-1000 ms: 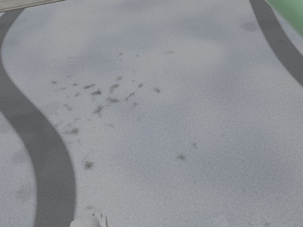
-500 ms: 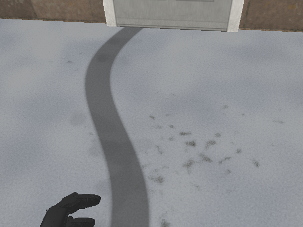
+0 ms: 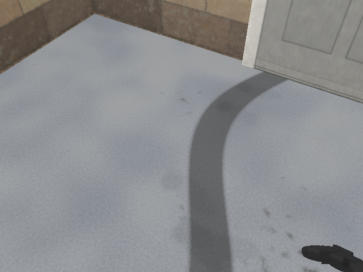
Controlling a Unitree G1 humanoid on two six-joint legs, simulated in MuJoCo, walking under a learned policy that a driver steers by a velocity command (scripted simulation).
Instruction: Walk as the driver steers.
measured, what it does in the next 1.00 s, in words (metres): walks ahead, turning right: right foot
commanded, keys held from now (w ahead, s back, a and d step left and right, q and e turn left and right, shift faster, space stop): w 0.04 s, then w+e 0.50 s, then no key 0.46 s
